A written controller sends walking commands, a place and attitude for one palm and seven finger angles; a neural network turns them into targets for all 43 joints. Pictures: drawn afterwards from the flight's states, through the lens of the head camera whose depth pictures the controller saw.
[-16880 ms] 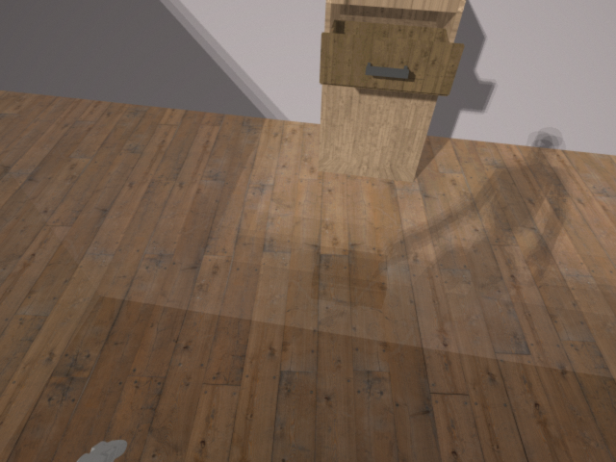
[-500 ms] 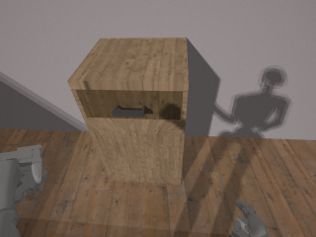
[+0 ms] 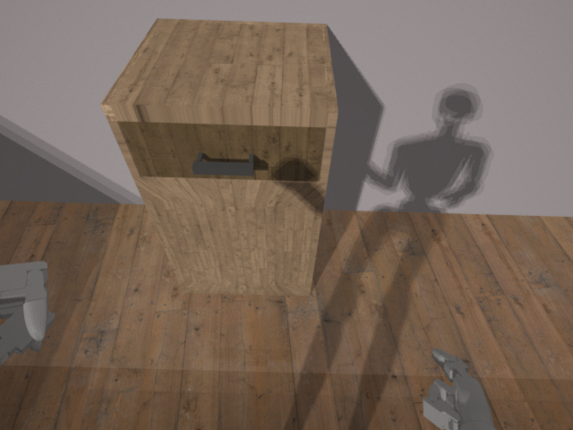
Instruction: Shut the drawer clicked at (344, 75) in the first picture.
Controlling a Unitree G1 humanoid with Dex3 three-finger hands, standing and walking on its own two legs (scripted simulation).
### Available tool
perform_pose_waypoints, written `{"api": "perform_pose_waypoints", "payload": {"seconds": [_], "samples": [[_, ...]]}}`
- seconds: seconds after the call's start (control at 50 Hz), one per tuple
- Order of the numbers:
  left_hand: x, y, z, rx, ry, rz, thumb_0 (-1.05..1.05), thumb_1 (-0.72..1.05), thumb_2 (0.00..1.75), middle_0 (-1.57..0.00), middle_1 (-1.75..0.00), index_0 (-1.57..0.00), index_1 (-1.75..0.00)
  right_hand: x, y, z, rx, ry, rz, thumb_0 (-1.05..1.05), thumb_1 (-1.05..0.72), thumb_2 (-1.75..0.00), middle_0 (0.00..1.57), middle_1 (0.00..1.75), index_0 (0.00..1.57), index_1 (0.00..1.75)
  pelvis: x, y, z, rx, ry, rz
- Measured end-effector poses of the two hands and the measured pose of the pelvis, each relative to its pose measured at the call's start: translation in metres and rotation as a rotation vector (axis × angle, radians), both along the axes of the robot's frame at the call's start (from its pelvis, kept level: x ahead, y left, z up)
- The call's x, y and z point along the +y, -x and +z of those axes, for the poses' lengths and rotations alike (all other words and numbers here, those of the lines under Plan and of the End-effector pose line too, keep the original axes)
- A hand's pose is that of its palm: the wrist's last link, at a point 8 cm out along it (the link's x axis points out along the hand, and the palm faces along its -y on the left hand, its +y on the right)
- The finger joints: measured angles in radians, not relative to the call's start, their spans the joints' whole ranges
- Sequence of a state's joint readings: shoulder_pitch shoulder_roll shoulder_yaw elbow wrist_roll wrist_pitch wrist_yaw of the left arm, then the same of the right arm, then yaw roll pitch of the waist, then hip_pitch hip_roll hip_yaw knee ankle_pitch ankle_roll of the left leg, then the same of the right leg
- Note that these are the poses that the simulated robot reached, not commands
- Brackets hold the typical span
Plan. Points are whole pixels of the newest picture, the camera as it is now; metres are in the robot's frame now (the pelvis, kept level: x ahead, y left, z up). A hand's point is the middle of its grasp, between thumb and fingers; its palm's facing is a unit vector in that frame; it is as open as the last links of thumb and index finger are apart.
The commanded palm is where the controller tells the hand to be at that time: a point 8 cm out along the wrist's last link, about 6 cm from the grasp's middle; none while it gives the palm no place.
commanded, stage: step back with the hand held close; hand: left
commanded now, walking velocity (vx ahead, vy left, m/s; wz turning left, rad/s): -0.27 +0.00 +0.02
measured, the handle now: (224, 162) +0.67 +0.18 -0.06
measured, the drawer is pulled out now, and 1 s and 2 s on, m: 0.00 0.00 0.00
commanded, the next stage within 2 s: stop stepping back and stand still in 0.84 s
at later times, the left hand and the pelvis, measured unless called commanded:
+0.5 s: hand out of the picture +0.12 +0.25 +0.16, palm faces +0.39 -0.82 -0.43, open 3.3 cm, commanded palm +0.05 +0.30 +0.18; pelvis -0.07 +0.01 -0.02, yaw +3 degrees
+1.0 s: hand out of the picture +0.02 +0.20 +0.18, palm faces +0.16 -0.84 -0.52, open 3.3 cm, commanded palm -0.06 +0.27 +0.18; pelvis -0.20 -0.01 -0.02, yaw -1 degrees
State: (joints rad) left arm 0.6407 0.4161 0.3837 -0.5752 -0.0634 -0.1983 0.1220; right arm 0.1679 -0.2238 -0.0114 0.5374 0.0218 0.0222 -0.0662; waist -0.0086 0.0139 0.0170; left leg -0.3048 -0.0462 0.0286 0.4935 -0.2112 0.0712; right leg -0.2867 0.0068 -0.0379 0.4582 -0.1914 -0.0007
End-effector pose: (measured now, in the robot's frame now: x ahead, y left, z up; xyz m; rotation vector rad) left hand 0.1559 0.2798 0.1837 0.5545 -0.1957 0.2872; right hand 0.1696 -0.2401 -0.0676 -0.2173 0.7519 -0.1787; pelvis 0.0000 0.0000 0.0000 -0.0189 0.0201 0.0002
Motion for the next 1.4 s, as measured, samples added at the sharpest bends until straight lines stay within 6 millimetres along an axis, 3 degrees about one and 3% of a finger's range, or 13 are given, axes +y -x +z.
{"api": "perform_pose_waypoints", "payload": {"seconds": [0.18,0.34,0.58,0.7,0.78,0.86,0.98,1.04,1.1,1.2,1.28,1.32,1.4], "samples": [[0.01,0.038,-0.013,-0.018,0.001,0.034,0.02,0.89,0.9,-1.41,-1.6,-1.4,-1.6,0.017,0.024,-0.002,-0.049,0.005,0.053,0.01,-0.91,-0.9,0.2,0.3,0.2,0.3,0.007,0.031,-0.009,-0.017,0.007,0.009],[0.007,0.064,-0.004,-0.127,-0.04,0.035,0.02,0.89,0.9,-1.41,-1.6,-1.4,-1.6,0.013,0.054,-0.015,-0.007,0.03,0.08,0.01,-0.9,-0.9,0.2,0.3,0.2,0.3,0.003,0.05,-0.017,-0.029,0.014,0.047],[0.02,0.08,-0.011,-0.144,-0.032,-0.032,0.02,0.89,0.9,-1.41,-1.6,-1.41,-1.6,0.01,0.098,-0.014,0.04,0.078,0.022,0.01,-0.91,-0.9,0.2,0.3,0.2,0.3,0.017,0.079,-0.019,-0.013,0.048,0.061],[0.033,0.098,0.008,-0.165,-0.06,0.001,0.02,0.89,0.9,-1.41,-1.6,-1.41,-1.6,0.027,0.108,-0.004,0.038,0.06,0.052,0.01,-0.91,-0.9,0.2,0.3,0.2,0.3,0.017,0.089,-0.007,0.052,0.086,0.048],[0.026,0.108,0.005,-0.155,0.01,-0.017,0.02,0.89,0.9,-1.41,-1.6,-1.41,-1.6,0.037,0.111,0.002,0.018,0.039,0.088,0.01,-0.91,-0.9,0.2,0.3,0.2,0.3,0.013,0.103,-0.001,0.11,0.079,0.007],[0.006,0.116,-0.005,-0.123,0.036,-0.096,0.02,0.89,0.9,-1.41,-1.6,-1.4,-1.6,0.038,0.12,-0.002,-0.013,0.022,0.124,0.01,-0.9,-0.9,0.2,0.3,0.2,0.3,0.006,0.133,-0.005,0.123,0.065,-0.028],[-0.031,0.154,0.004,-0.135,-0.062,-0.268,0.02,0.89,0.9,-1.41,-1.6,-1.4,-1.6,0.021,0.17,-0.02,-0.03,-0.01,0.103,0.01,-0.91,-0.9,0.2,0.3,0.2,0.3,-0.005,0.192,-0.019,0.039,0.085,-0.026],[-0.032,0.187,0.022,-0.164,-0.108,-0.268,0.02,0.89,0.9,-1.41,-1.59,-1.4,-1.6,0.011,0.208,-0.02,0.023,-0.022,0.033,0.01,-0.91,-0.89,0.2,0.3,0.2,0.3,-0.01,0.197,-0.017,0.002,0.047,-0.035],[-0.016,0.208,0.025,-0.182,-0.114,-0.172,0.01,0.88,0.9,-1.41,-1.59,-1.41,-1.6,-0.004,0.239,-0.019,0.042,-0.003,-0.048,0.01,-0.91,-0.9,0.2,0.3,0.2,0.3,-0.008,0.188,-0.017,-0.007,0.013,-0.065],[0.022,0.204,-0.009,-0.2,0.059,0.052,0.01,0.89,0.9,-1.41,-1.6,-1.41,-1.6,-0.019,0.267,-0.03,0.065,0.057,-0.098,0.01,-0.91,-0.9,0.2,0.3,0.2,0.3,0.005,0.191,-0.018,-0.033,-0.001,-0.035],[0.021,0.19,-0.037,-0.113,0.168,0.059,0.01,0.89,0.9,-1.41,-1.6,-1.41,-1.6,-0.014,0.277,-0.023,0.048,0.068,-0.101,0.01,-0.91,-0.9,0.2,0.3,0.2,0.3,0.01,0.207,-0.016,-0.043,-0.013,-0.042],[0.007,0.189,-0.035,-0.092,0.16,-0.009,0.02,0.89,0.9,-1.41,-1.6,-1.4,-1.6,-0.007,0.279,-0.015,0.015,0.061,-0.087,0.01,-0.91,-0.9,0.2,0.3,0.2,0.3,0.009,0.218,-0.014,-0.035,-0.016,-0.041],[-0.02,0.211,-0.003,-0.107,0.037,-0.171,0.02,0.89,0.9,-1.41,-1.6,-1.4,-1.6,0.007,0.279,-0.004,-0.037,0.029,-0.033,0.01,-0.91,-0.9,0.2,0.3,0.2,0.3,0.005,0.236,-0.009,-0.008,0.004,-0.013]]}}
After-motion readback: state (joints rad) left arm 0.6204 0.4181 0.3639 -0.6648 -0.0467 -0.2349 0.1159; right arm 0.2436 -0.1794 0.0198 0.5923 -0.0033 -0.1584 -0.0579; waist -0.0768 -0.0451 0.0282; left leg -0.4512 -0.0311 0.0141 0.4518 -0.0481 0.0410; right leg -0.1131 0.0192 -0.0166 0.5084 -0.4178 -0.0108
